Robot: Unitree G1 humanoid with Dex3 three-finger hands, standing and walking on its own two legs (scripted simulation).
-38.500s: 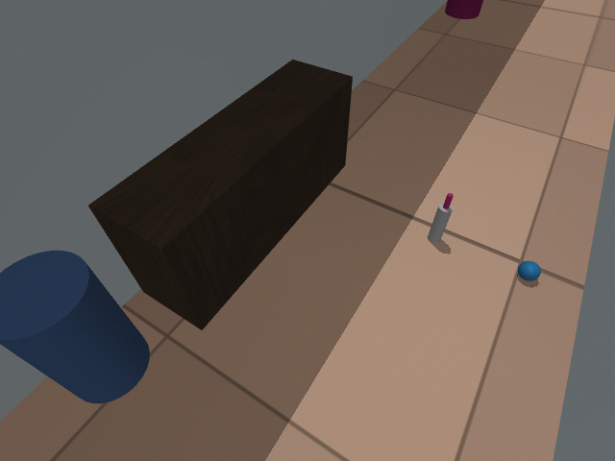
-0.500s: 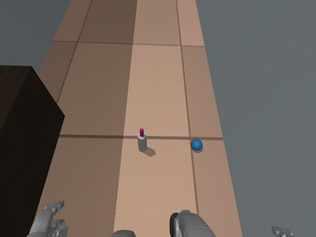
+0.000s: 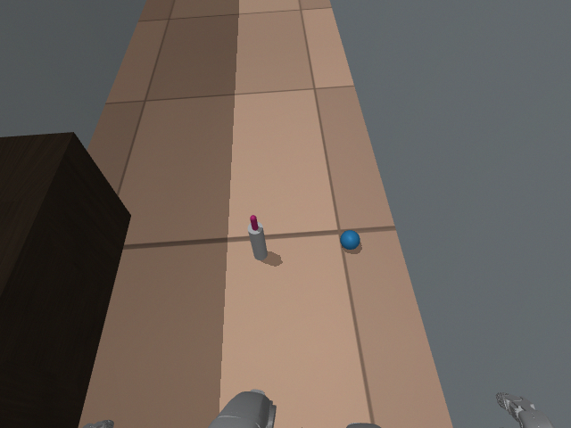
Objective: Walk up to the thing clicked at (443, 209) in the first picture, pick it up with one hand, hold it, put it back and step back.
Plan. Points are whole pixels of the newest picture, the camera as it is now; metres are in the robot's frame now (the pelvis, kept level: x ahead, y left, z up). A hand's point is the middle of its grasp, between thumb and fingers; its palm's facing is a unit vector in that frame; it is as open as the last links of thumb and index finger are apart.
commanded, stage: step back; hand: left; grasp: from the side
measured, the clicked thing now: (257, 237) +0.78 +0.18 -0.63
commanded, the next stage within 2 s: stand in 1.68 s
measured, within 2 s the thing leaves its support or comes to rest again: neither
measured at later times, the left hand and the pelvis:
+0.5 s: hand out of the picture -0.10 +0.25 -0.16, palm faces +0.00 -0.94 -0.35, open 7.4 cm; pelvis -0.18 -0.03 +0.00, yaw +0 degrees
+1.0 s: hand out of the picture -0.20 +0.24 -0.14, palm faces +0.08 -0.92 -0.39, open 7.4 cm; pelvis -0.24 -0.05 +0.00, yaw +4 degrees
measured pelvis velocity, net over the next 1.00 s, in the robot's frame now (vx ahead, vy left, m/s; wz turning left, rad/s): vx -0.24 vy -0.05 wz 0.06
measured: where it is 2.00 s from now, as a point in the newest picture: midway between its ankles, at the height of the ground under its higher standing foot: outside the picture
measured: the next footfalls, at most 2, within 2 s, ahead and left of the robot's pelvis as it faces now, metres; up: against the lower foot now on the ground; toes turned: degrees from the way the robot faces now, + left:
left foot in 0.18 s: -0.06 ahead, +0.10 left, +0.00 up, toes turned +2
right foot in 0.56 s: -0.21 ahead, -0.19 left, +0.00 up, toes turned +1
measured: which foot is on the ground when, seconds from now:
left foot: up 0.00-0.16, down 0.18-0.60, up 0.62-0.88, down 0.90-1.00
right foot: down 0.00-0.20, up 0.22-0.54, down 0.56-0.94, up 0.96-1.00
